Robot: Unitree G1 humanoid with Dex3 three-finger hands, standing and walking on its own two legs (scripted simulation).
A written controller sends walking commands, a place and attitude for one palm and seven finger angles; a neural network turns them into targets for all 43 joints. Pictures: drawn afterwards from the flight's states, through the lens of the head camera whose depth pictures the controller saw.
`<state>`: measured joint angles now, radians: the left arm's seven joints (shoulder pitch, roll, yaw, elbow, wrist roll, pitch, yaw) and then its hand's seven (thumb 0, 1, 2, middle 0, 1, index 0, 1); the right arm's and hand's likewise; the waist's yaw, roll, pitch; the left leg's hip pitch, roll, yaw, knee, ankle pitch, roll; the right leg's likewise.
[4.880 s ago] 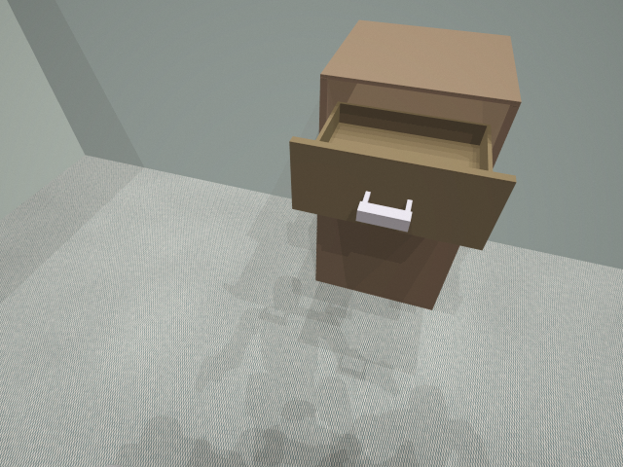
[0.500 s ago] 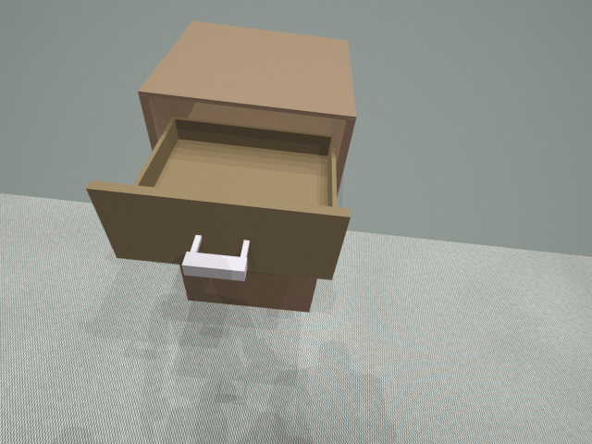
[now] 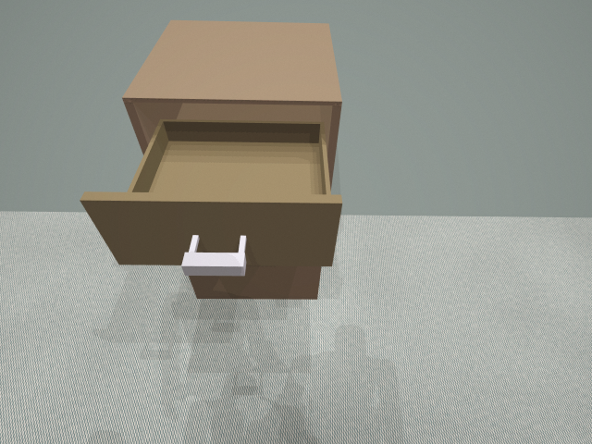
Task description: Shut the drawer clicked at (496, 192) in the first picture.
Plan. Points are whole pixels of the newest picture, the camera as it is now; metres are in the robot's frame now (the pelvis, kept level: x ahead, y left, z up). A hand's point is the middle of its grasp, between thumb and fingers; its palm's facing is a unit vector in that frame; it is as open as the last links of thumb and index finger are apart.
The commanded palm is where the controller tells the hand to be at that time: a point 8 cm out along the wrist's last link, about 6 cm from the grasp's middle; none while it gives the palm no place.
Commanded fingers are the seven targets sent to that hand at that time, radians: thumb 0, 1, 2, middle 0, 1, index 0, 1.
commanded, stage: look again from close up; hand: left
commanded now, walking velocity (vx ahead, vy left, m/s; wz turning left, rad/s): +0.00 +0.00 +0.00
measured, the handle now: (217, 252) +0.42 +0.16 -0.03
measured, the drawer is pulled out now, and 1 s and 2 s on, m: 0.30 0.30 0.30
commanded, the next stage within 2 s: shuffle to correct the standing spot in 0.46 s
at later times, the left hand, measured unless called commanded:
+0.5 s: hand out of the picture +0.00 +0.16 -0.18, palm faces +0.02 -0.98 -0.19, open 7.4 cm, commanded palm none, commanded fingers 0.00 0.90 0.90 -0.20 -0.30 -0.20 -0.30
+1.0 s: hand out of the picture +0.03 +0.14 -0.19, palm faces +0.04 -0.98 -0.18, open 7.4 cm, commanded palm none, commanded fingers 0.00 0.90 0.90 -0.20 -0.30 -0.20 -0.30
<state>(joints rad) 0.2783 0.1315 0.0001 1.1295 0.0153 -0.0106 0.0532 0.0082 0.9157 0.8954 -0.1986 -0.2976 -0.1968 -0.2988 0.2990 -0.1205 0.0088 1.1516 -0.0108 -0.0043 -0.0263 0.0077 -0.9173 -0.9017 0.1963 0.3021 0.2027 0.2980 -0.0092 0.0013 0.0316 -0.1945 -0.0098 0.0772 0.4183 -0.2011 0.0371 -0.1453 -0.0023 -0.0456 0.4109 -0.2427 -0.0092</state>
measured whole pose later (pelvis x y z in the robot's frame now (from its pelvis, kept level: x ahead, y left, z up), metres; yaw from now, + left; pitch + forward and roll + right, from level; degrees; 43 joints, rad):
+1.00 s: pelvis +0.07 -0.03 -0.02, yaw +0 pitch +0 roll +1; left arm 0.36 0.14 0.02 1.12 0.02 -0.03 0.03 0.01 0.91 0.90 -0.20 -0.30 -0.20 -0.30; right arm 0.31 -0.13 0.00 1.13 -0.02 -0.03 -0.03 0.01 -0.91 -0.90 0.20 0.30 0.20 0.30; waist 0.00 -0.01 0.03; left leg -0.22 0.03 0.08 0.65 -0.41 0.02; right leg -0.15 0.02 -0.05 0.60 -0.45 -0.05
